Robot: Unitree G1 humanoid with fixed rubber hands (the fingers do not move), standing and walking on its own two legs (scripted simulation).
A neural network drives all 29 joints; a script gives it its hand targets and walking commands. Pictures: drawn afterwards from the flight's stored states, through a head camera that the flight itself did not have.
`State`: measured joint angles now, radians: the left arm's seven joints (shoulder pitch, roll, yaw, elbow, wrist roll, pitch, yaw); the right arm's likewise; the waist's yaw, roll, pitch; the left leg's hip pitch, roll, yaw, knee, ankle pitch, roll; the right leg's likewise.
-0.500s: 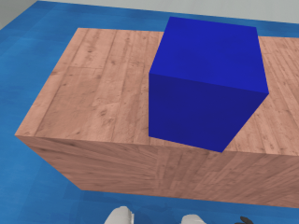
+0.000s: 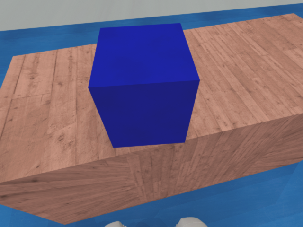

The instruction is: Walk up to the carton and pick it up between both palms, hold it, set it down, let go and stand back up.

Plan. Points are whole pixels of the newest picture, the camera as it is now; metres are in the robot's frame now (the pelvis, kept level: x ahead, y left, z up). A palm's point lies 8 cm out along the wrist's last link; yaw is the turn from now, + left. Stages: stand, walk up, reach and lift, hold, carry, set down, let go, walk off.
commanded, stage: walk up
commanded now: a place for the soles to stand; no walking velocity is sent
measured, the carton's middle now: (145, 88) +0.47 +0.01 +0.09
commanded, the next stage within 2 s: reach and lift in 1.60 s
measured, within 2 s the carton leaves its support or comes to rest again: neither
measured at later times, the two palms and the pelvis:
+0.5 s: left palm out of the picture +0.09 +0.21 -0.11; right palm out of the picture +0.07 -0.24 -0.11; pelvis +0.03 -0.01 +0.02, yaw -1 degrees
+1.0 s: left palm out of the picture +0.06 +0.24 -0.12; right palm out of the picture +0.05 -0.26 -0.11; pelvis +0.01 -0.01 +0.02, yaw +0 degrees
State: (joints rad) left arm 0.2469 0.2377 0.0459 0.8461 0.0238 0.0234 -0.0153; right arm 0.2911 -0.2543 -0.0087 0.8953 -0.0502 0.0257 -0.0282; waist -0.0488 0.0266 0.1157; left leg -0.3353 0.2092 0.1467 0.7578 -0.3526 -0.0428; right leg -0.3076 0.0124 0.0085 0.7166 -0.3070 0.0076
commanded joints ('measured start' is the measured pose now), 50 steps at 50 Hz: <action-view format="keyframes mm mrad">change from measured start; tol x16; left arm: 1 80 204 39 -44 -26 -22 47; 15 99 23 -60 8 -18 -22 34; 50 3 160 -42 145 -26 -10 49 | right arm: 1 -27 -79 11 -101 35 14 14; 50 -83 -141 5 52 45 -22 -7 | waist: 1 78 -167 7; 9 16 -175 -126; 16 99 134 13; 50 52 28 -101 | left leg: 1 -171 -97 -128 214 -317 39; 8 4 -130 -133 -25 -52 41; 12 251 -91 -198 -281 413 78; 16 -99 -40 -310 -454 -120 130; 22 152 -88 -227 -350 249 104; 35 140 -103 -219 -370 167 95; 39 151 -64 -221 -325 474 120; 50 60 -82 -260 -354 104 131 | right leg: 1 -60 -309 513 -505 -341 -207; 8 84 -219 251 -276 477 -168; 15 102 -51 102 -218 -56 -60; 39 66 -98 92 -259 278 -47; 50 55 -85 100 -276 44 -58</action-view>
